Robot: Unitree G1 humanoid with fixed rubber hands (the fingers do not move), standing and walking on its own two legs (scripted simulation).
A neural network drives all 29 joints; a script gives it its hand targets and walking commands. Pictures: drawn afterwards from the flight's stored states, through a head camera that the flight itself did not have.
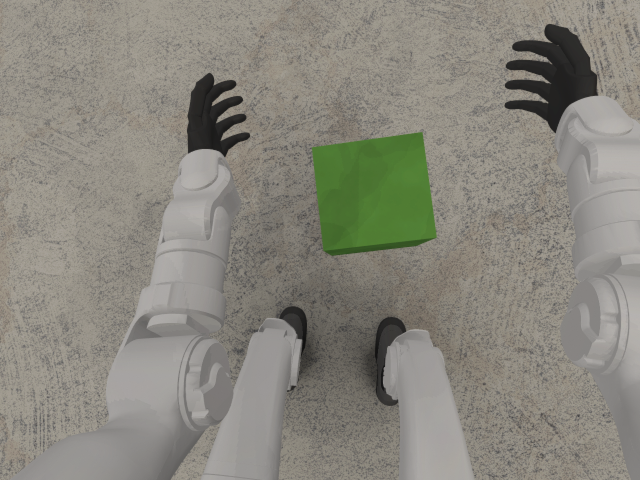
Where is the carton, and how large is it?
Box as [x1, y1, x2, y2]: [312, 132, 436, 255]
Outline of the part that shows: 422,132 312,147 323,250 331,255 412,246 436,237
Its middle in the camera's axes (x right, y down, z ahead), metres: +0.11 -0.09 +0.85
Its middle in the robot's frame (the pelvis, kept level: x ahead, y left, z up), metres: +0.49 -0.02 -0.52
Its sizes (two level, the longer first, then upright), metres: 0.210 0.200 0.250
